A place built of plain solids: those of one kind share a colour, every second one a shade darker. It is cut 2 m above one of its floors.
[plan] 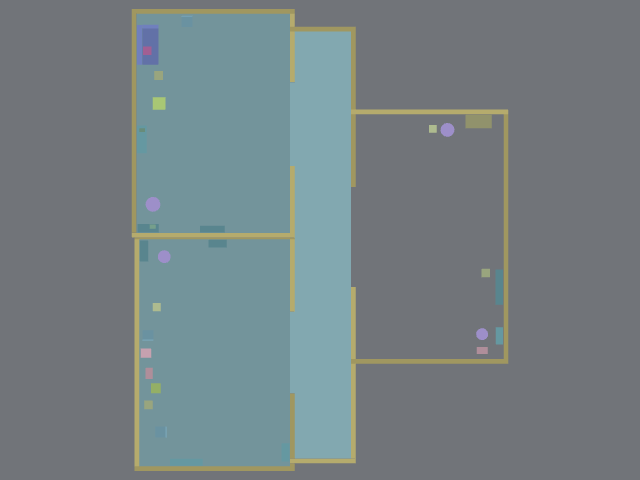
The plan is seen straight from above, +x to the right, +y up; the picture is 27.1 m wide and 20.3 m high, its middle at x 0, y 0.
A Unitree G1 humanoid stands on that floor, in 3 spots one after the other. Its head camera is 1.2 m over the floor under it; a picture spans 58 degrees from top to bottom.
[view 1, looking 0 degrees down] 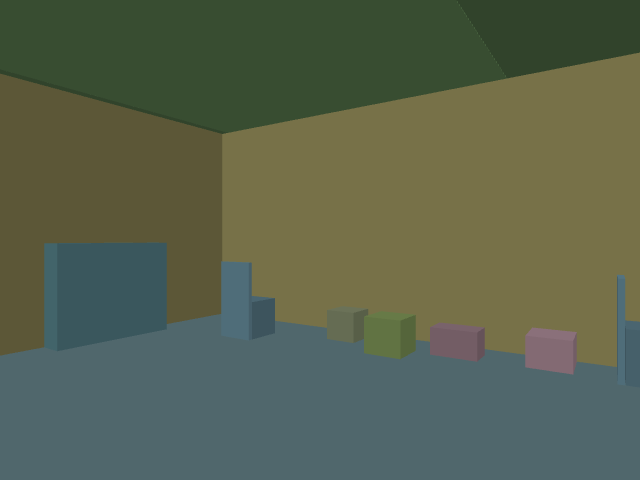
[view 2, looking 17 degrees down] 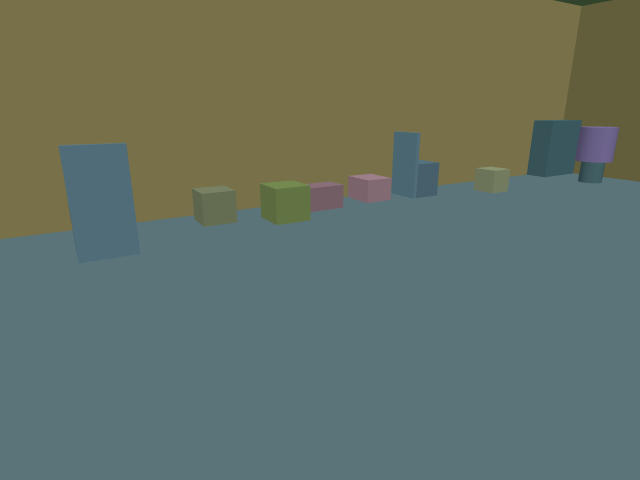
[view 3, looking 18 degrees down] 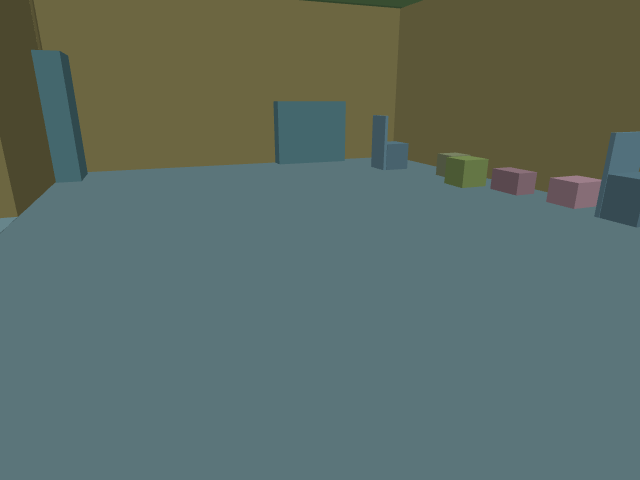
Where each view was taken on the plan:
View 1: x -2.68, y -4.30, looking -146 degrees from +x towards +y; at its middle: wall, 5.98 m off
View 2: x -2.68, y -8.38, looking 149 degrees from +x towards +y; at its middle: floor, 4.10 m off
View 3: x -2.68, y -1.12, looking -111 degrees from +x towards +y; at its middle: floor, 3.88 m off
